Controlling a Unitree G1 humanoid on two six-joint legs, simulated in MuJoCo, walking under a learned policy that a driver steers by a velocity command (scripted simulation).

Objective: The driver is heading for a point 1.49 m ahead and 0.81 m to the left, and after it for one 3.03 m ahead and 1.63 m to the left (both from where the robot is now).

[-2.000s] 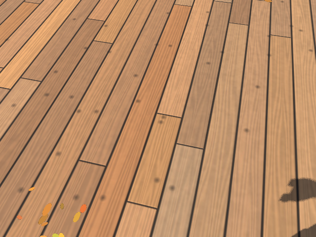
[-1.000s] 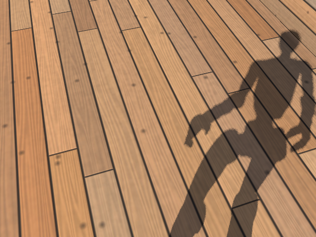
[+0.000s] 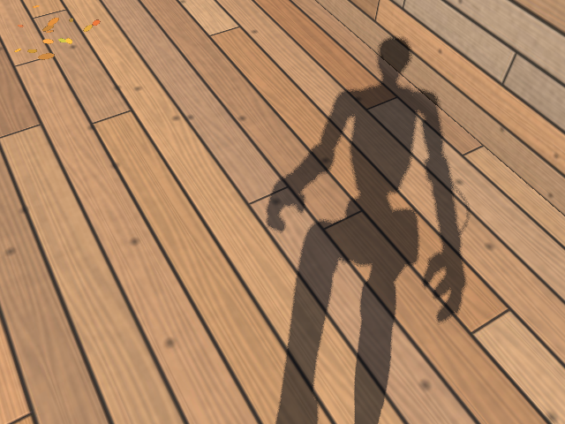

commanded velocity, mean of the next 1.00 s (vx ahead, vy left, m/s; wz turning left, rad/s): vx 0.23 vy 0.00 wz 0.51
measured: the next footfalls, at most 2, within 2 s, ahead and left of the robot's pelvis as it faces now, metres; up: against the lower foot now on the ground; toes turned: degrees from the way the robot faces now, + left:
right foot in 0.12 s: +0.25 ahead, -0.10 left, +0.00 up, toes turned +2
left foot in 0.60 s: +0.40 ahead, +0.12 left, +0.00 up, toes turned +22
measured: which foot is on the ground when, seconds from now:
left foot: down 0.00-0.12, up 0.14-0.58, down 0.60-1.00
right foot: up 0.00-0.10, down 0.12-0.58, up 0.60-1.00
